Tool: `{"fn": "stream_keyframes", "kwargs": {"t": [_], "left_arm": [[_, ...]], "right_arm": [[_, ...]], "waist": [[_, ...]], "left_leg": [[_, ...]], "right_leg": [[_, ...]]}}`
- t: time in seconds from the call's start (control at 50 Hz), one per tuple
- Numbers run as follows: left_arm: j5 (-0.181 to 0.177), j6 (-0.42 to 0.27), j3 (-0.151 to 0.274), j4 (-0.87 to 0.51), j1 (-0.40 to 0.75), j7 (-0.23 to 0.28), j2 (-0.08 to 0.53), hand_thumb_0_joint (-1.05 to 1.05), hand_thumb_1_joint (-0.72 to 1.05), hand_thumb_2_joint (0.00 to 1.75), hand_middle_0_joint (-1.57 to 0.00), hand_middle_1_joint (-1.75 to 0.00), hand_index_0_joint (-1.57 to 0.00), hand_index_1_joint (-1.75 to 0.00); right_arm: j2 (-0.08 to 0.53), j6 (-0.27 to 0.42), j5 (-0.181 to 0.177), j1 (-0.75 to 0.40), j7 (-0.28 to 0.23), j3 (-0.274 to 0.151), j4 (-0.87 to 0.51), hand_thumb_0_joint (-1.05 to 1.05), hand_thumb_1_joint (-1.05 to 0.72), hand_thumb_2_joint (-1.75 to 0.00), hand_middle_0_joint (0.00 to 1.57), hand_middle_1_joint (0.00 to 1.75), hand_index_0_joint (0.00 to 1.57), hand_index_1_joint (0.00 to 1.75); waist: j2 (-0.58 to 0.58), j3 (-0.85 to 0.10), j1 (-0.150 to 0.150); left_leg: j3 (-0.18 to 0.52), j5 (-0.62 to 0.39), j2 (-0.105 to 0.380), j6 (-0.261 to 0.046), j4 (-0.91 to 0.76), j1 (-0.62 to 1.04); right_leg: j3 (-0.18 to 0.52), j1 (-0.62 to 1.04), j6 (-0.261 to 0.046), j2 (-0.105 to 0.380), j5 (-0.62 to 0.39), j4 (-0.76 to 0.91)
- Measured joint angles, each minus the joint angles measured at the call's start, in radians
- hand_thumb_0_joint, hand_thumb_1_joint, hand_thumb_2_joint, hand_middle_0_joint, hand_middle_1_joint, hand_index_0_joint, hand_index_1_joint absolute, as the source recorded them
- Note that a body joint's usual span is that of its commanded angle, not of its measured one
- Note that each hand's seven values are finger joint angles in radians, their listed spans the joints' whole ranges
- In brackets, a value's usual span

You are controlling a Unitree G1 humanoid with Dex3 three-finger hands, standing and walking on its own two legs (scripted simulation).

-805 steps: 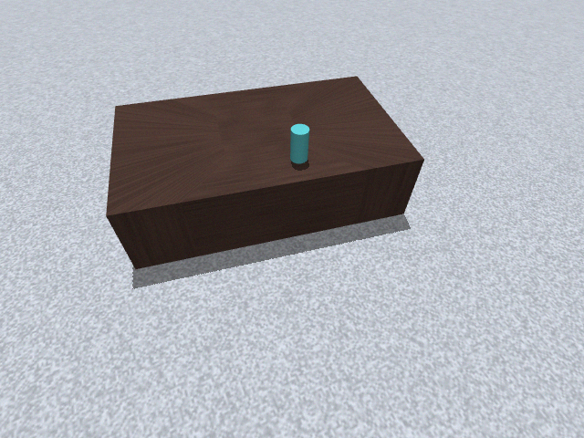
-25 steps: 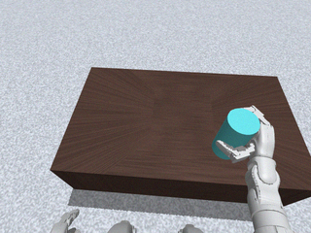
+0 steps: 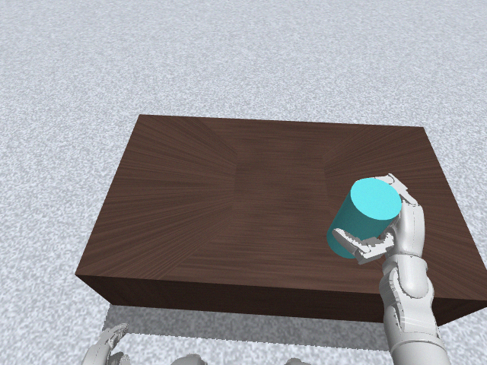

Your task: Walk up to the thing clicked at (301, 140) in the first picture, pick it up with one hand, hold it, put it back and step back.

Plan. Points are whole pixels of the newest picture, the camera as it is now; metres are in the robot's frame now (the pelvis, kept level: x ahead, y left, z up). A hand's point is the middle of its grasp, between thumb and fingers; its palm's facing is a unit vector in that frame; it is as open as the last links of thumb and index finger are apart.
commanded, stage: hold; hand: right
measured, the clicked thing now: (359, 221) +0.34 -0.17 +0.05
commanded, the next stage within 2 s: none
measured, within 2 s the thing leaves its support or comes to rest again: neither
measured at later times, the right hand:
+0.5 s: hand (364, 221) +0.33 -0.17 +0.06, palm faces +0.17 +0.99 +0.01, open 10.3 cm
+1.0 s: hand (366, 219) +0.33 -0.17 +0.06, palm faces +0.17 +0.99 +0.02, open 10.3 cm
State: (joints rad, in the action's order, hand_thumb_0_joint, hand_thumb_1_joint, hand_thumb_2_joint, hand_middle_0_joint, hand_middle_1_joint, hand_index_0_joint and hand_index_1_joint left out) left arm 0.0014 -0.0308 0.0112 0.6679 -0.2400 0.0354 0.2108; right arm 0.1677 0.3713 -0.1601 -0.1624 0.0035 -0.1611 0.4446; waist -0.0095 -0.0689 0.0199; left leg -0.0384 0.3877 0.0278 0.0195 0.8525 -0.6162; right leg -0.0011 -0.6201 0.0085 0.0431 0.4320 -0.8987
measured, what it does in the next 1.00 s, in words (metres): stands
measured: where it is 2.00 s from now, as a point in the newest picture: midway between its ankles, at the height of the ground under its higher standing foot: outside the picture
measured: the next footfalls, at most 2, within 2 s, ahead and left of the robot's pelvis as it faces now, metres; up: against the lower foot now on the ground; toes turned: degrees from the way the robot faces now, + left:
none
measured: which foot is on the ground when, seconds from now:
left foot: down 0.00-1.00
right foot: down 0.00-1.00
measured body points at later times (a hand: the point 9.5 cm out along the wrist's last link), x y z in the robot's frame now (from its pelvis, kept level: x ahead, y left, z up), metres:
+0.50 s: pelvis +0.00 +0.00 +0.00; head +0.05 +0.00 +0.45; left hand +0.14 +0.24 -0.10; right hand +0.32 -0.22 +0.06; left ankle +0.02 +0.13 -0.69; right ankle +0.01 -0.12 -0.69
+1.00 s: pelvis +0.00 +0.00 +0.01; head +0.04 -0.01 +0.45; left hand +0.14 +0.24 -0.10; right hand +0.32 -0.23 +0.07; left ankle +0.02 +0.13 -0.69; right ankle +0.01 -0.12 -0.69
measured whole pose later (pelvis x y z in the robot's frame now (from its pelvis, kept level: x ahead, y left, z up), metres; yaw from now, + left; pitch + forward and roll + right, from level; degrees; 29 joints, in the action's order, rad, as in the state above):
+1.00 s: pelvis +0.00 +0.00 +0.01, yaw +0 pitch +7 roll +1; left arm 0.00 -0.05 0.01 0.68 -0.23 0.04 0.20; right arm 0.16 0.35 -0.16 -0.12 0.00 -0.15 0.39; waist -0.01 -0.06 0.01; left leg -0.04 0.38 0.03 0.02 0.82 -0.56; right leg 0.00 -0.57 0.01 0.04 0.42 -0.86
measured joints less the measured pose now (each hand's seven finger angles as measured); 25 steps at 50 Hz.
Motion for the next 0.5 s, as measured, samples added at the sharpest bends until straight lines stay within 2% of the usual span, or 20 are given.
{"fn": "stream_keyframes", "kwargs": {"t": [0.5], "left_arm": [[-0.002, -0.01, -0.003, -0.002, 0.02, 0.006, -0.002, 0.01, 0.91, 0.88, -0.2, -0.3, -0.2, -0.28]], "right_arm": [[-0.007, -0.019, -0.003, 0.054, -0.004, 0.014, -0.067, -0.01, 0.52, -1.13, 0.75, 1.12, 0.75, 1.1]], "waist": [[-0.001, 0.011, -0.007]], "left_leg": [[-0.004, -0.001, 0.0, -0.003, -0.019, 0.035]], "right_leg": [[0.003, 0.036, 0.003, 0.0, -0.005, 0.023]]}}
